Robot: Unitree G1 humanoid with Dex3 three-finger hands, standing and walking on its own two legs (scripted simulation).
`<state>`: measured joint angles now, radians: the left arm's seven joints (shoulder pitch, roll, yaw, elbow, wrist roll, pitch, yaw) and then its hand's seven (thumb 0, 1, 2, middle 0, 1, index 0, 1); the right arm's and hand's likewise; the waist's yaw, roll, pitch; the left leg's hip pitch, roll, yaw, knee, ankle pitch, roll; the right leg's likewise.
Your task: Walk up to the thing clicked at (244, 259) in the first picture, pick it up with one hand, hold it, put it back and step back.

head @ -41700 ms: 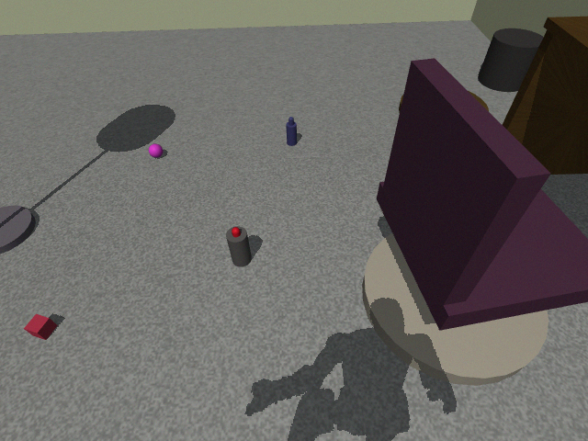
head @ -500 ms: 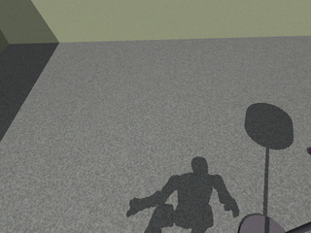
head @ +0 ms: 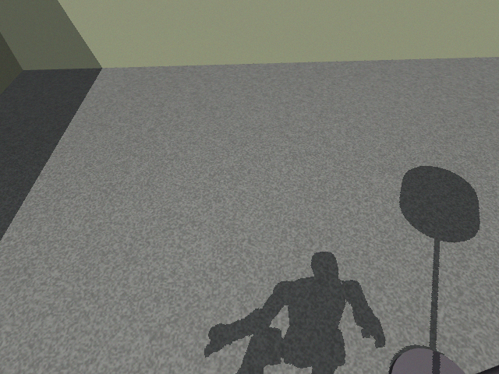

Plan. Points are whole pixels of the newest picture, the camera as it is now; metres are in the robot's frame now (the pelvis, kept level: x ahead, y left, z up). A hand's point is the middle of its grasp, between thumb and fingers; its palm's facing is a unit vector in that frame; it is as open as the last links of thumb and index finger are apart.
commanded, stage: stand
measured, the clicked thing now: out of the picture +0.07 -1.72 -0.68
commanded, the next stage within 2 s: walk up in 1.92 s
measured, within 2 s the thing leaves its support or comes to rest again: neither
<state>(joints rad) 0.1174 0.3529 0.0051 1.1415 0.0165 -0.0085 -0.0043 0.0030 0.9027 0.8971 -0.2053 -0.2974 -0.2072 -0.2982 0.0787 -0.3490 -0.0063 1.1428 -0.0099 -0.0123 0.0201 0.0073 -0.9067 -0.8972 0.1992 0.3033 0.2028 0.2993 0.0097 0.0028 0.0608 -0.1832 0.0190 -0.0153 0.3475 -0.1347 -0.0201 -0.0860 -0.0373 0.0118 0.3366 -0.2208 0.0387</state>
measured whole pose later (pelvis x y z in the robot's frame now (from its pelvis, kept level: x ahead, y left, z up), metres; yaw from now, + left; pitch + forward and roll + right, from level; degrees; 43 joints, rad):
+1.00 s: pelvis +0.01 +0.00 +0.00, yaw +0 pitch -2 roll +0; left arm 0.13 0.35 0.00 1.12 0.02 0.00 0.00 0.00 0.90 0.90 -0.21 -0.30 -0.21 -0.30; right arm 0.10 -0.35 0.00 1.13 -0.01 -0.01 0.01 0.01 -0.91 -0.90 0.20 0.30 0.20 0.30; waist 0.01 0.00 0.06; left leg -0.16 0.02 -0.02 0.35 -0.15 -0.02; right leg -0.05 -0.03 0.01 0.32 -0.23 0.04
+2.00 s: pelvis +0.01 +0.00 +0.00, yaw +0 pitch -2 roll +0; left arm 0.18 0.37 0.04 1.07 0.04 0.00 -0.03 0.00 0.90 0.90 -0.21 -0.30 -0.21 -0.30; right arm 0.16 -0.35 -0.03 1.08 -0.02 -0.02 0.04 0.01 -0.91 -0.90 0.20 0.30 0.20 0.30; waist 0.01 -0.01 0.03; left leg -0.18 0.01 -0.02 0.42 -0.25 0.01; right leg -0.11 -0.04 0.01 0.47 -0.42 -0.01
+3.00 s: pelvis +0.21 -0.04 -0.04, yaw +1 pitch -2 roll +1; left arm 0.27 0.38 0.04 0.85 0.03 -0.03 0.02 0.00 0.90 0.90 -0.21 -0.30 -0.21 -0.30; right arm 0.13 -0.41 -0.06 0.82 0.01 0.07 0.00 0.01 -0.91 -0.90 0.20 0.30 0.20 0.30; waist 0.04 0.06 0.14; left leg -0.49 -0.04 -0.07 1.12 -0.53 0.02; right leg -0.39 -0.03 -0.01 0.77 -0.34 -0.01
